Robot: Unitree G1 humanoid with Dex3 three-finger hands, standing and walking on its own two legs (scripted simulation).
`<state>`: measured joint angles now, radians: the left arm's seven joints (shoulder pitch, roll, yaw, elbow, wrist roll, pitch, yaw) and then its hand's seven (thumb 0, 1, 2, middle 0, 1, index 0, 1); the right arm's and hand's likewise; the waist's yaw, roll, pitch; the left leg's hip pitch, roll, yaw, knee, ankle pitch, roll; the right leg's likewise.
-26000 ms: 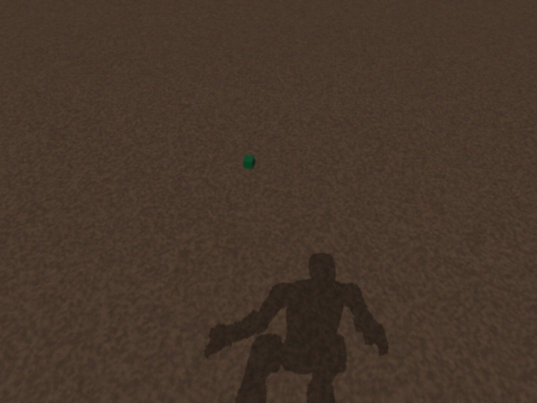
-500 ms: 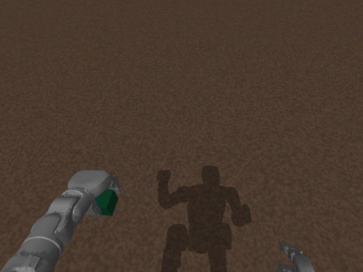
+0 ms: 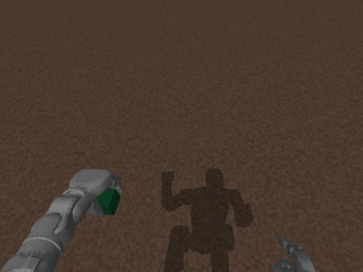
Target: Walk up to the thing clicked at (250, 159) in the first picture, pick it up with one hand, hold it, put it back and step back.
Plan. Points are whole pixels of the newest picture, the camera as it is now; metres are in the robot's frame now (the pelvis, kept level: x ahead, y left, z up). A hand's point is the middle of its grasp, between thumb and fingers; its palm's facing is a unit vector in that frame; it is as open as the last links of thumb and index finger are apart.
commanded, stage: hold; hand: left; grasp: from above
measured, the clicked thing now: (105, 200) +0.31 +0.21 -0.07
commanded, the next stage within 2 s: crouch in 0.46 s
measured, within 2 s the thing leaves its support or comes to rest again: neither
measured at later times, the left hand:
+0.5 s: hand (96, 198) +0.30 +0.22 -0.04, palm faces -0.48 +0.00 -0.88, open 7.7 cm
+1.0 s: hand (104, 208) +0.31 +0.23 -0.13, palm faces -0.45 +0.08 -0.89, open 7.8 cm
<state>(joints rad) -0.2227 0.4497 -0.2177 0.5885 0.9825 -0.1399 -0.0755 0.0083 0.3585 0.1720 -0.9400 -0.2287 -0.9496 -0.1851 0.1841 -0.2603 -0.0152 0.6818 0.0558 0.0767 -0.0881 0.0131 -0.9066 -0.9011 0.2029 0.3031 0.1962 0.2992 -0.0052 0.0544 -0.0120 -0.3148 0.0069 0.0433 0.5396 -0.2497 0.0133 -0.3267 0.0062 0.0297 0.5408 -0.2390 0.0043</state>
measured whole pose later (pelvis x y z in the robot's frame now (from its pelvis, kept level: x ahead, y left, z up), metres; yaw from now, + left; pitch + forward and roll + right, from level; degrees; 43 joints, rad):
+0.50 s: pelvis +0.01 +0.00 +0.00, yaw +0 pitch +2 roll +0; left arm -0.24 0.45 -0.21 0.64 1.00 -0.15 -0.05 0.01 0.35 0.18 -0.95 -0.22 -0.96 -0.18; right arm 0.18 -0.26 -0.02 0.68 0.06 0.11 -0.09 0.01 -0.91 -0.90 0.20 0.30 0.20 0.30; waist -0.01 0.04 0.00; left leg -0.29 0.00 0.04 0.51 -0.24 0.01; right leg -0.30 0.00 0.03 0.51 -0.23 0.00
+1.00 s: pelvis -0.01 +0.00 -0.05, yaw +1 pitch +14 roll -1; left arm -0.40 0.45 -0.18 0.92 1.19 -0.26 0.20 -0.01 0.31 0.31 -0.92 -0.27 -0.91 -0.24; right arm 0.18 -0.27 -0.05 0.67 0.01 0.11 -0.03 0.01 -0.91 -0.90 0.20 0.30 0.20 0.30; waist -0.04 0.01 -0.10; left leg -0.78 0.01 0.01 0.94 -0.40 0.02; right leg -0.77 0.01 0.00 0.91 -0.38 0.01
